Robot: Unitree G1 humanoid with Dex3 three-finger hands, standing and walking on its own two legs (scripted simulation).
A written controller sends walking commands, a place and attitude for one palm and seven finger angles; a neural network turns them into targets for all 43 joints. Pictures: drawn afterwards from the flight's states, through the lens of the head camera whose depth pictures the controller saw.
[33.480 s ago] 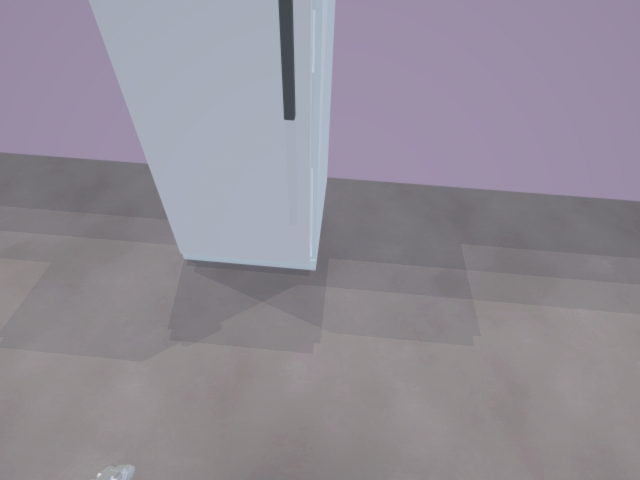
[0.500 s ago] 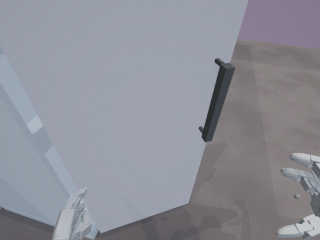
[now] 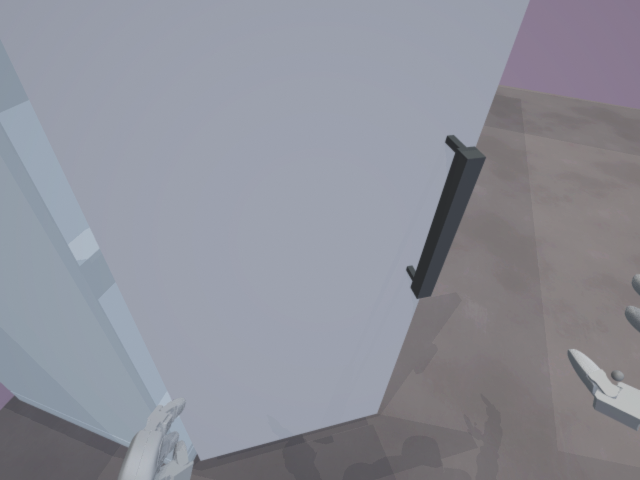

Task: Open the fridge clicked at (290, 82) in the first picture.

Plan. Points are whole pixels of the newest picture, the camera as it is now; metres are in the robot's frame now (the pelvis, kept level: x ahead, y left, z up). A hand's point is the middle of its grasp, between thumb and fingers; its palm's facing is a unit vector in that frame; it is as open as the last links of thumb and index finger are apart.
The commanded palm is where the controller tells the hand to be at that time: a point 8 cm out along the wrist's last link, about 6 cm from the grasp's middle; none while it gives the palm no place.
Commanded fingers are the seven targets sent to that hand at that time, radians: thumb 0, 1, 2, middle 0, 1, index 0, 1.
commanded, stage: draw the hand back to the body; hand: right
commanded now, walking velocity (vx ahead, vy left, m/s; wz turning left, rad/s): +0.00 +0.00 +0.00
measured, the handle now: (435, 224) +0.45 -0.17 +0.10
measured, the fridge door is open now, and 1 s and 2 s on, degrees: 56 56 56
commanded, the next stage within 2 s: step back with the hand held close in 0.54 s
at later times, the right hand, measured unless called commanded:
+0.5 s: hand (607, 364) +0.19 -0.26 +0.16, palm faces +0.48 +0.80 -0.37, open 7.5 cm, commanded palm +0.14 -0.30 +0.18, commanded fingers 0.00 -0.90 -0.90 0.20 0.30 0.20 0.30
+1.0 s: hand (619, 388) +0.17 -0.27 +0.15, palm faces +0.35 +0.81 -0.47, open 7.4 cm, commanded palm +0.12 -0.31 +0.18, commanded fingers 0.00 -0.90 -0.90 0.20 0.30 0.20 0.30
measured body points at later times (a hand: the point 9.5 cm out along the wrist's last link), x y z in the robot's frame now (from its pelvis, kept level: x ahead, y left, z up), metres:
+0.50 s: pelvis +0.01 +0.01 +0.00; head -0.02 +0.03 +0.45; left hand +0.20 +0.23 -0.07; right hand +0.16 -0.30 +0.18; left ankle -0.03 +0.13 -0.74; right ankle +0.02 -0.08 -0.74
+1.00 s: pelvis -0.02 -0.01 +0.00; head -0.01 -0.01 +0.45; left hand +0.15 +0.24 -0.07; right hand +0.15 -0.31 +0.18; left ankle -0.03 +0.13 -0.73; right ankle +0.02 -0.08 -0.74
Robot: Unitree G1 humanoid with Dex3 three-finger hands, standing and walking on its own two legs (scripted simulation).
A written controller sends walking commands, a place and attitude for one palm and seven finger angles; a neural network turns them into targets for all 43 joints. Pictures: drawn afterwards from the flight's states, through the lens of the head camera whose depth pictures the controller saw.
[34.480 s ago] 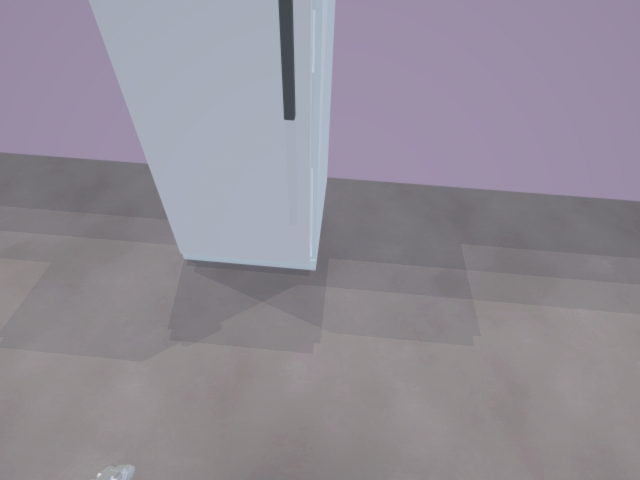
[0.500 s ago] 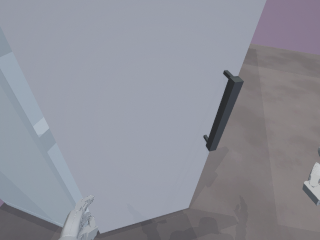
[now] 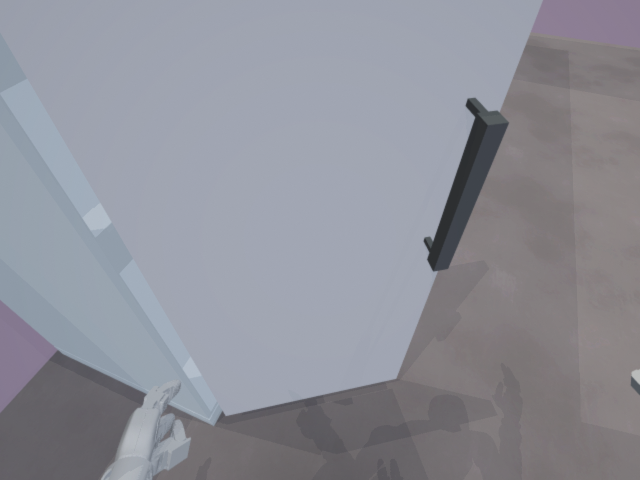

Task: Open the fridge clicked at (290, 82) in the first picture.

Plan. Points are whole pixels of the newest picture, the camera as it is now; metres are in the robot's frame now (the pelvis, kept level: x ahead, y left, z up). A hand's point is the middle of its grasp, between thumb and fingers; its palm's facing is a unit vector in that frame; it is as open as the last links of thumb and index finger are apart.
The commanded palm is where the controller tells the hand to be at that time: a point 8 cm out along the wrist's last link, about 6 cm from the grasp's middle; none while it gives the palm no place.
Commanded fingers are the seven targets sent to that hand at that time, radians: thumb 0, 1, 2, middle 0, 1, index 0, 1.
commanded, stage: step back with the hand held close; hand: right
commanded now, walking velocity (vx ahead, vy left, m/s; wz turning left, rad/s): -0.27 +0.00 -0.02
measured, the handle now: (453, 194) +0.48 -0.17 +0.10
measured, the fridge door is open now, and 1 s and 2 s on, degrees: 56 56 56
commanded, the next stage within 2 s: stop stepping back and stand still in 0.90 s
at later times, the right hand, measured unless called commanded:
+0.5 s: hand out of the picture +0.13 -0.29 +0.16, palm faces +0.46 +0.79 -0.40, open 7.4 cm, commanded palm +0.06 -0.33 +0.18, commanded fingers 0.00 -0.90 -0.90 0.20 0.30 0.20 0.30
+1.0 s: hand out of the picture +0.08 -0.30 +0.17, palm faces +0.32 +0.88 -0.36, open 7.4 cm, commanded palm -0.01 -0.34 +0.18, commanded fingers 0.00 -0.90 -0.90 0.20 0.30 0.20 0.30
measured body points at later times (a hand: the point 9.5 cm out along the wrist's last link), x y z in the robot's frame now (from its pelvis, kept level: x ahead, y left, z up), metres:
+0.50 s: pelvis -0.07 -0.02 -0.02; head -0.06 -0.06 +0.43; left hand +0.11 +0.22 -0.08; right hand +0.10 -0.33 +0.18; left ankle -0.03 +0.14 -0.72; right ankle +0.05 -0.08 -0.74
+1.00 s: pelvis -0.16 -0.05 +0.00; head -0.14 -0.10 +0.44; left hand +0.01 +0.19 -0.06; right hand +0.06 -0.35 +0.19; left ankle -0.21 +0.10 -0.69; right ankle -0.03 -0.09 -0.74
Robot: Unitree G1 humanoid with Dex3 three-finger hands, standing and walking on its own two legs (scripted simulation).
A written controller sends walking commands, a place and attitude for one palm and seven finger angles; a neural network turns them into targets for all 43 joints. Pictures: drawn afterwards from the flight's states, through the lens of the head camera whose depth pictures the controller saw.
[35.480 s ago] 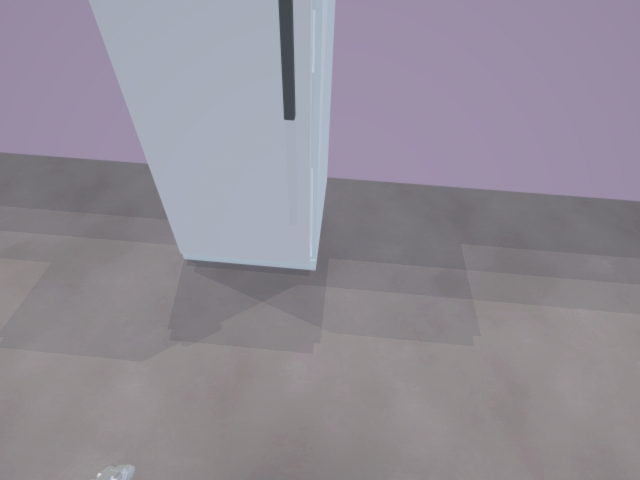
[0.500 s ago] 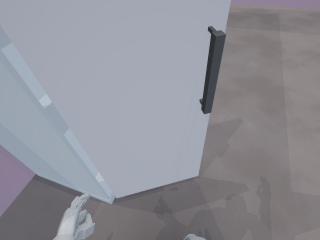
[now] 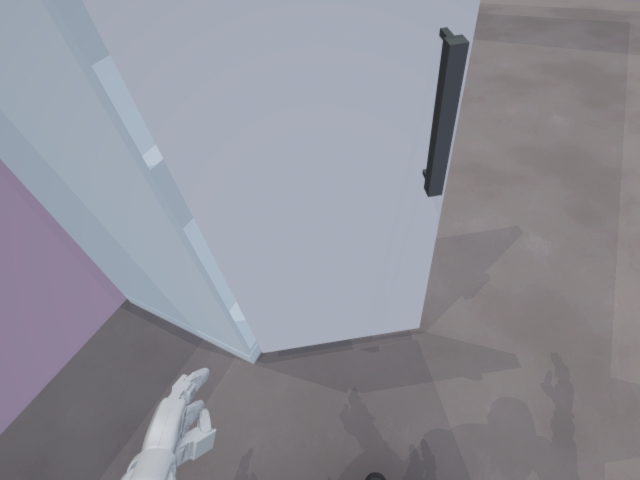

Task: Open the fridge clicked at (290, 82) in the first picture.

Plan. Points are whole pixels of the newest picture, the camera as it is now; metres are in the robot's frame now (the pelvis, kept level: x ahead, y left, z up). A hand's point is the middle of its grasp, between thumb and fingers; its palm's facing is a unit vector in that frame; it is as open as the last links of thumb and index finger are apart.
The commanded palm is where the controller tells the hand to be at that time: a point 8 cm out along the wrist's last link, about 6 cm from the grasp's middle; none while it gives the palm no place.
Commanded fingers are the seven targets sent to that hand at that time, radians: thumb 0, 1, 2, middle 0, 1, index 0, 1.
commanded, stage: stop stepping back and stand still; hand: right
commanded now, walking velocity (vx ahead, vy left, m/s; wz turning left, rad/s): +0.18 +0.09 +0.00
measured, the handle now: (438, 121) +0.63 -0.15 +0.10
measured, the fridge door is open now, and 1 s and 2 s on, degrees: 56 56 56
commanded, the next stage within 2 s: let the arm hang, fingers relaxed in 0.70 s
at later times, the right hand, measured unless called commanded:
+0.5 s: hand out of the picture +0.09 -0.33 +0.16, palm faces +0.51 +0.81 -0.29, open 7.4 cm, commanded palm +0.01 -0.36 +0.18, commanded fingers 0.00 -0.90 -0.90 0.20 0.30 0.20 0.30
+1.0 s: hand out of the picture +0.03 -0.27 -0.13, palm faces +0.15 +0.96 -0.25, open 7.4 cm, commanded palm none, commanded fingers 0.00 -0.90 -0.90 0.20 0.30 0.20 0.30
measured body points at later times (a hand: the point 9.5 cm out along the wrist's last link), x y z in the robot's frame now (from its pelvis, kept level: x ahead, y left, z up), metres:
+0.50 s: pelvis -0.11 -0.05 -0.01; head -0.14 -0.08 +0.44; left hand +0.05 +0.18 -0.07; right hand +0.06 -0.37 +0.17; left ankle -0.10 +0.06 -0.70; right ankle -0.12 -0.18 -0.74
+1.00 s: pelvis -0.10 -0.05 -0.03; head -0.10 -0.05 +0.42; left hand +0.05 +0.19 -0.14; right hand +0.02 -0.32 -0.11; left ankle -0.05 +0.07 -0.73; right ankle -0.07 -0.19 -0.74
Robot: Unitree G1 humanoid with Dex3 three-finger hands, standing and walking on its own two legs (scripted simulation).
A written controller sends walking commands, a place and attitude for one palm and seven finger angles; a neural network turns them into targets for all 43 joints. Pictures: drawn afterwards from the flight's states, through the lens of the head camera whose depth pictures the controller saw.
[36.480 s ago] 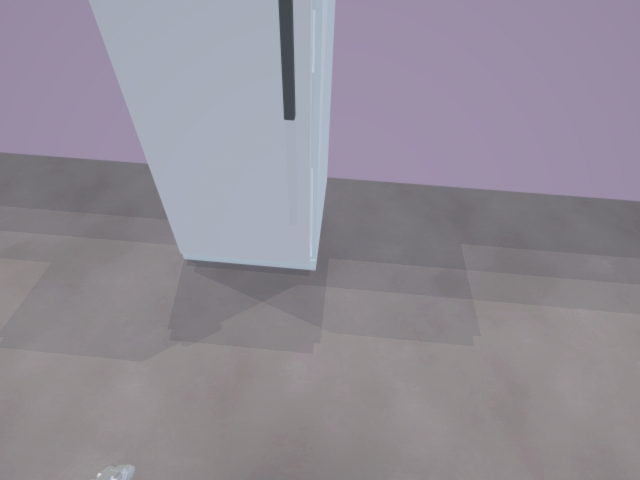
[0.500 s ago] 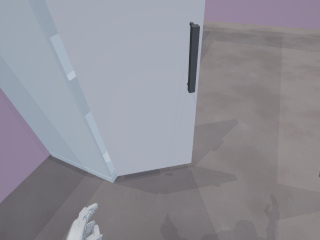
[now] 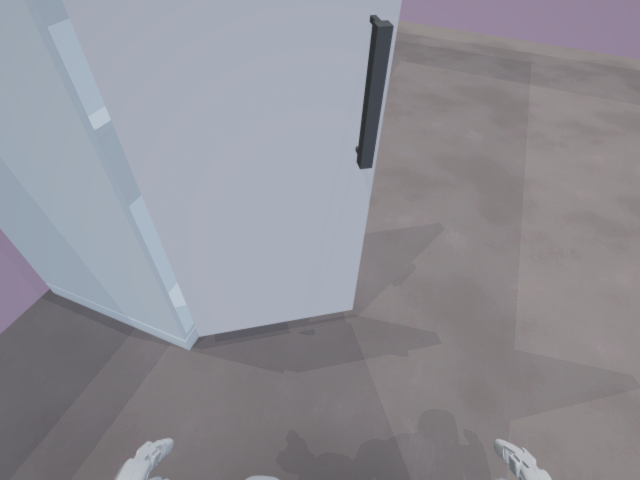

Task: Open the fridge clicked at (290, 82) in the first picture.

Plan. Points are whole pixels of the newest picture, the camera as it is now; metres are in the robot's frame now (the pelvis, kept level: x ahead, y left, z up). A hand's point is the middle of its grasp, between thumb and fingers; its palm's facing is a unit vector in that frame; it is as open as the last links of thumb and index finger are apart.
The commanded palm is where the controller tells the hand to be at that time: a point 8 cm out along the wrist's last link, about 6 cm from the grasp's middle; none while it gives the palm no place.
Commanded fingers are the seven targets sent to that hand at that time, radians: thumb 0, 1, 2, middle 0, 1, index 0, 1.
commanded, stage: let the arm hang, fingers relaxed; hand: right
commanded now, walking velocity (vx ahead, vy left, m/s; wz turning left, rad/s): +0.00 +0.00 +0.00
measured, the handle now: (368, 98) +0.74 +0.00 +0.13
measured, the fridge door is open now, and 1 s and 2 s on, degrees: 56 56 56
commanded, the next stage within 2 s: look to check the result in 0.90 s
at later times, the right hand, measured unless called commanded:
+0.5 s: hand out of the picture +0.02 -0.21 -0.14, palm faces +0.01 +0.97 -0.23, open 7.3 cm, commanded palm none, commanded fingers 0.00 -0.90 -0.90 0.20 0.30 0.20 0.30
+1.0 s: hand out of the picture +0.01 -0.18 -0.15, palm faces +0.00 +0.99 -0.17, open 7.3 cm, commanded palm none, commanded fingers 0.00 -0.90 -0.90 0.20 0.30 0.20 0.30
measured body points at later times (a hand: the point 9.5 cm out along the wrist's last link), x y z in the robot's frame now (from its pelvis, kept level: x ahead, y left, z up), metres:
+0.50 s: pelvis +0.01 -0.02 +0.03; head +0.03 -0.01 +0.48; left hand +0.03 +0.21 -0.13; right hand +0.02 -0.26 -0.12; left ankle +0.04 +0.13 -0.71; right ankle +0.00 -0.09 -0.71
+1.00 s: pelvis +0.02 -0.02 +0.03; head +0.04 -0.02 +0.48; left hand +0.00 +0.19 -0.13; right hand +0.01 -0.23 -0.13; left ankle +0.04 +0.13 -0.71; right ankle +0.00 -0.09 -0.71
